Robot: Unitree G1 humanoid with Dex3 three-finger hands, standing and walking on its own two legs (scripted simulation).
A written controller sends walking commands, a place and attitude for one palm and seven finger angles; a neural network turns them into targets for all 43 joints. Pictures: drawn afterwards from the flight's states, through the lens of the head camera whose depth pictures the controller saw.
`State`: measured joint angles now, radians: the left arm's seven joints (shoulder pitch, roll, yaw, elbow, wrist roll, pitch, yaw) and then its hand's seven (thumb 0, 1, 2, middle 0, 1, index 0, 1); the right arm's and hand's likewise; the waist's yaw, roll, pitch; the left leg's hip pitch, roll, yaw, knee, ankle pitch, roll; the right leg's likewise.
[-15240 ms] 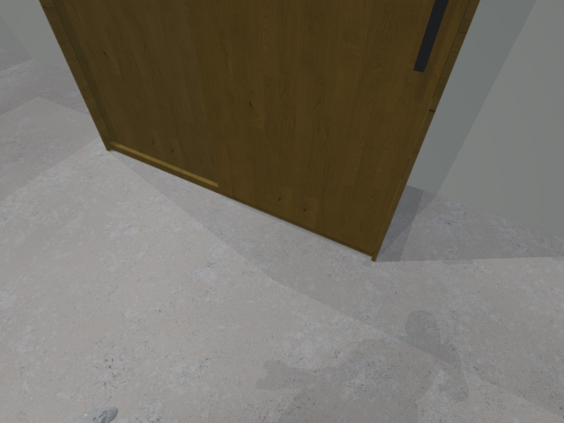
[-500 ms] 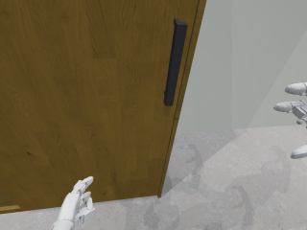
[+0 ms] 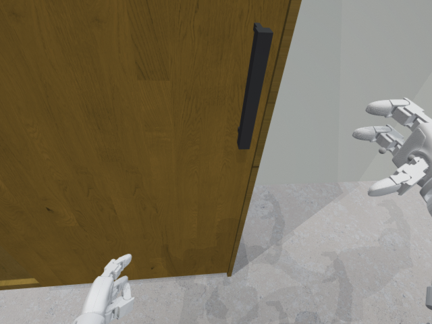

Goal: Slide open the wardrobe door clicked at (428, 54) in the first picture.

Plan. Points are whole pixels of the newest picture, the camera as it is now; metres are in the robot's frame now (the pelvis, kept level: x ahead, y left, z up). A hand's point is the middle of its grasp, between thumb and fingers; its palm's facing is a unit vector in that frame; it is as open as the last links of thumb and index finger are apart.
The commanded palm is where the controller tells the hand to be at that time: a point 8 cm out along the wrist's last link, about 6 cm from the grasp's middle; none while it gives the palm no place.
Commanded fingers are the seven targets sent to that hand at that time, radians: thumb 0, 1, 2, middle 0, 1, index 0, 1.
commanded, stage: move the hooked fingers beside the handle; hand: right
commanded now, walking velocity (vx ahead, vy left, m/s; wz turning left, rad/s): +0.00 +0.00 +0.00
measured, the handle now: (249, 92) +0.50 -0.04 +0.22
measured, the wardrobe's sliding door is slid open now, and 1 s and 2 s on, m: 0.00 0.00 0.00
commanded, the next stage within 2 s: none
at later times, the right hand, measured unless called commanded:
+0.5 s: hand (334, 128) +0.38 -0.17 +0.23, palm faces -0.11 +0.99 -0.05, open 14.0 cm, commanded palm +0.36 -0.22 +0.23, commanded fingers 0.00 0.50 -0.30 0.30 1.20 0.30 1.20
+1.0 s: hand (296, 110) +0.43 -0.12 +0.23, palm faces -0.11 +0.99 -0.02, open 14.0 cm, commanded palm +0.42 -0.17 +0.22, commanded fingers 0.00 0.50 -0.30 0.30 1.20 0.30 1.20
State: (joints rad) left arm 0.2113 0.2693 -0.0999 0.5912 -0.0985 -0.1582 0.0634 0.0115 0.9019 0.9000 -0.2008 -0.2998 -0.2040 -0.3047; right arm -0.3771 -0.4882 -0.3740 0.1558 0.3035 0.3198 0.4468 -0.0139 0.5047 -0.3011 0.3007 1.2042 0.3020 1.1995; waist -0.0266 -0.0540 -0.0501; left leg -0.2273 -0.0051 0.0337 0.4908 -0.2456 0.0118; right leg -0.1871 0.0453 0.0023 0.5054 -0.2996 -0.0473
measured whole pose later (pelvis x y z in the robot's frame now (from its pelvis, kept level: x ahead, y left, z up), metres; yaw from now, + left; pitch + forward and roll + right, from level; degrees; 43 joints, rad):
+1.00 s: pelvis +0.01 +0.02 +0.00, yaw +1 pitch +1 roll +0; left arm 0.25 0.26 -0.06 0.65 -0.08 -0.06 0.07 0.01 0.90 0.90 -0.20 -0.30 -0.20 -0.30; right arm -0.76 -0.32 -0.20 0.56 0.20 0.25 0.19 -0.01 0.50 -0.30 0.30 1.20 0.30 1.20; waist 0.03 -0.04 -0.04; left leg -0.25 -0.02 0.03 0.47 -0.24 0.03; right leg -0.19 0.03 0.00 0.46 -0.28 -0.03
